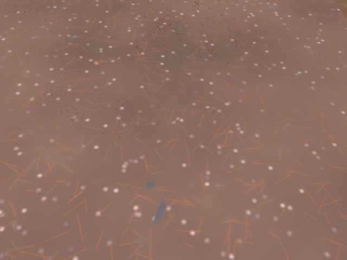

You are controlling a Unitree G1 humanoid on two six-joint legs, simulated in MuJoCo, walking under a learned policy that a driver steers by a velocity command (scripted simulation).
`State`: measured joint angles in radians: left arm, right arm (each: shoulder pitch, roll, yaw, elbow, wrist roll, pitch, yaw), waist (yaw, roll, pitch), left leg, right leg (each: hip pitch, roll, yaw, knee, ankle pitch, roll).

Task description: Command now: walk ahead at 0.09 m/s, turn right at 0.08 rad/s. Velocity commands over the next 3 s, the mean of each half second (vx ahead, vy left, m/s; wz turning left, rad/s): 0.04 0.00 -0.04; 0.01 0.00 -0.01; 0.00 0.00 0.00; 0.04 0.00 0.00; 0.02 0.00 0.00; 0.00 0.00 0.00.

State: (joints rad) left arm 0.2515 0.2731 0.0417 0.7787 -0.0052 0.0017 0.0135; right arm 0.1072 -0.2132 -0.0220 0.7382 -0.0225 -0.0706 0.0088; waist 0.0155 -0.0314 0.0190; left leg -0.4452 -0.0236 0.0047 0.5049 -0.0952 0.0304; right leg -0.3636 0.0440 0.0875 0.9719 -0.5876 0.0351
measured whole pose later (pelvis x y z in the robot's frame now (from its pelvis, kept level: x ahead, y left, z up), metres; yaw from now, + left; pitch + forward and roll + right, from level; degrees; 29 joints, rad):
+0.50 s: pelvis +0.06 -0.02 +0.00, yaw +0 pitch +0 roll +0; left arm 0.29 0.20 0.03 0.89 0.01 -0.02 0.03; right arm 0.16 -0.22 -0.04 0.91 0.00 -0.01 -0.02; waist 0.00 0.00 0.02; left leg -0.33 0.00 -0.01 0.56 -0.23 0.00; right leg -0.21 -0.01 0.03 0.58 -0.37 0.02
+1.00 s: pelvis +0.06 -0.03 +0.01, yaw +1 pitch -2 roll +0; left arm 0.30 0.18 0.03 1.02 0.01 -0.02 0.04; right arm 0.15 -0.20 -0.05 1.07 0.00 0.02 -0.04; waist -0.01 0.01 0.04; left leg -0.29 0.01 -0.03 0.53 -0.22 -0.02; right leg -0.15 0.00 0.01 0.52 -0.35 0.00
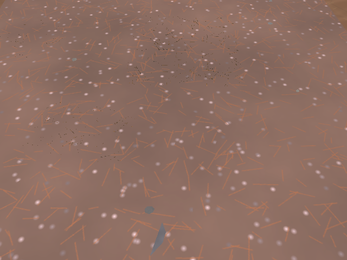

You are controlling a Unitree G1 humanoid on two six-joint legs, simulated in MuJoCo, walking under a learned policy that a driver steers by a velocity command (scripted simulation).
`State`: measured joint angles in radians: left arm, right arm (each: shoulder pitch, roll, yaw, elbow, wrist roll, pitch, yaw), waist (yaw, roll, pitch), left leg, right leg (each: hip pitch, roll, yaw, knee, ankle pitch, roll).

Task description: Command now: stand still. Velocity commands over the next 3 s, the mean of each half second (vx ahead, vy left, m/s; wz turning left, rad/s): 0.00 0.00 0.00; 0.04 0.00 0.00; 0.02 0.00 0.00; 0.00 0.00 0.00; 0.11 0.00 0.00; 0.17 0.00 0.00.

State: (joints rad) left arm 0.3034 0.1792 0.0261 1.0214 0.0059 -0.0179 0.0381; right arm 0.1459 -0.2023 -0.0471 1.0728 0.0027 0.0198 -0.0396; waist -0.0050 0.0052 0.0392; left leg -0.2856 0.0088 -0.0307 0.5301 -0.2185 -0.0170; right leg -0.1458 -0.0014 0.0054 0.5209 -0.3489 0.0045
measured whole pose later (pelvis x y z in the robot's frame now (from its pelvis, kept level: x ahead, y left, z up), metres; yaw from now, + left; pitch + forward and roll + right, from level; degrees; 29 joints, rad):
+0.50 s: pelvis +0.00 +0.00 +0.00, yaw +0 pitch -1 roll +0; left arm 0.34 0.16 0.01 1.09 0.00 -0.02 0.04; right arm 0.19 -0.19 -0.03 1.13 0.00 0.02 -0.04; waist 0.00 0.01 0.04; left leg -0.29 0.01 -0.04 0.51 -0.20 -0.02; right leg -0.14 0.00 0.00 0.50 -0.33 0.00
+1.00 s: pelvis +0.03 +0.01 +0.00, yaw +0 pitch +0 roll +0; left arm 0.38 0.16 0.00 1.09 0.00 -0.03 0.04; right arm 0.23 -0.17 -0.01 1.12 0.01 -0.01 -0.03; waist 0.00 -0.01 0.03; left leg -0.30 -0.01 -0.03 0.58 -0.28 0.00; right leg -0.13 -0.02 0.01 0.53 -0.40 0.02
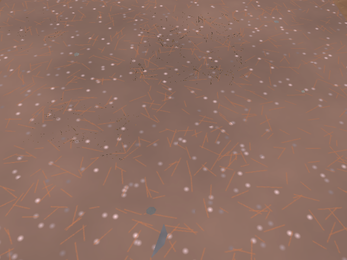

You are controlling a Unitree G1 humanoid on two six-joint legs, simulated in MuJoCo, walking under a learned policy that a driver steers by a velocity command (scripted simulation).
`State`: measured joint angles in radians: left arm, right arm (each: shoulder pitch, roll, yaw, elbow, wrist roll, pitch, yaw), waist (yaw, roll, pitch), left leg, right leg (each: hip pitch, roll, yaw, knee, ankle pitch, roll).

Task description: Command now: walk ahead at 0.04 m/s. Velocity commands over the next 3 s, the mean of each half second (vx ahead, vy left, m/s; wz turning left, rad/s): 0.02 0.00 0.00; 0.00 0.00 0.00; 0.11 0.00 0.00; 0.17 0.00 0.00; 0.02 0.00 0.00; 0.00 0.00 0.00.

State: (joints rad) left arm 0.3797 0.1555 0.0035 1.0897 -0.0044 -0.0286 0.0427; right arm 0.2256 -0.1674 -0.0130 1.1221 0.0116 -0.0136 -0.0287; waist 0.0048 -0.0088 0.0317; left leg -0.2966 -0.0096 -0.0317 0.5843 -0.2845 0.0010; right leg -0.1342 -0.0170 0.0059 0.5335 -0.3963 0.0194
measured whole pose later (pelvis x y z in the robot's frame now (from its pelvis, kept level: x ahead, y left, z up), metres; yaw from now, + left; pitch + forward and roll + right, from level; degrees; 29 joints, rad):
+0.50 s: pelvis -0.01 +0.00 +0.00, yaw +0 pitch -1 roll +0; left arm 0.39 0.15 0.00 1.11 0.00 -0.02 0.05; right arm 0.20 -0.18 -0.03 1.10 0.01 0.02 -0.04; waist 0.00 0.00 0.04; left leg -0.28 -0.01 -0.03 0.54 -0.25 0.00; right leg -0.12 -0.02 0.00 0.50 -0.37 0.02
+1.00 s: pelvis -0.02 -0.01 +0.00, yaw +0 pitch -1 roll +0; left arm 0.41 0.13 0.00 1.10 0.00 -0.03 0.04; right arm 0.24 -0.16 -0.02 1.11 0.01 0.01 -0.05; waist 0.00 0.01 0.04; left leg -0.30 0.00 -0.04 0.53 -0.23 -0.01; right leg -0.14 -0.01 0.00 0.51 -0.35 0.01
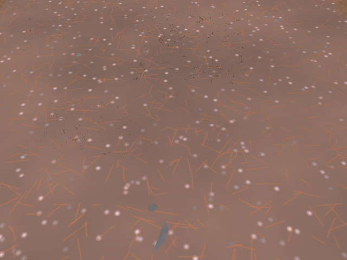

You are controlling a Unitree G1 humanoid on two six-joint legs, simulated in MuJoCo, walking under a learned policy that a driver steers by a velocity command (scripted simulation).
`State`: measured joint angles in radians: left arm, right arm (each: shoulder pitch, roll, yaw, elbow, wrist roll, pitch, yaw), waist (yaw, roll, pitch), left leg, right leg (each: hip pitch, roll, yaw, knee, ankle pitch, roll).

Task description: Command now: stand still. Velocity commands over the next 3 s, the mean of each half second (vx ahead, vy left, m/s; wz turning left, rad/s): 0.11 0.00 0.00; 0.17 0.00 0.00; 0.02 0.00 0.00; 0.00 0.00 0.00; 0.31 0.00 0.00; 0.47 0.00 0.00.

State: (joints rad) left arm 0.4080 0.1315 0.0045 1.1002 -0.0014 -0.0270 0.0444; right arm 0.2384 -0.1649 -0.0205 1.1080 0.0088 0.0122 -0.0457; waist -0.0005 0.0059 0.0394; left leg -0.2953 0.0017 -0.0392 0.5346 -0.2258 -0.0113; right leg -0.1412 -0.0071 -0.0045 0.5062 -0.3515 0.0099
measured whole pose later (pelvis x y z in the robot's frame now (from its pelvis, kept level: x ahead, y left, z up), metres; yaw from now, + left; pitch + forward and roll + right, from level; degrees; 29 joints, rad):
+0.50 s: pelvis +0.05 +0.02 -0.01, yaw -1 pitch +0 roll +1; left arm 0.50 0.19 0.04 1.07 -0.03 -0.05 0.03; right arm 0.30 -0.18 -0.04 1.08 0.03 -0.09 -0.01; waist 0.01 -0.05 0.00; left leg -0.28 -0.02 0.07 0.61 -0.34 0.07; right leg -0.13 -0.05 0.02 0.62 -0.46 -0.01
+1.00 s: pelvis +0.20 -0.01 +0.00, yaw +0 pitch +1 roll +0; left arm 0.12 0.19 0.03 0.94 0.01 -0.06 0.00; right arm 0.31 -0.21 -0.01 1.06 0.01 -0.04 -0.03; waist -0.02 0.02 0.04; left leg -0.29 0.00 -0.02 0.98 -0.58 -0.04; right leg -0.40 0.02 -0.05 0.52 -0.14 -0.06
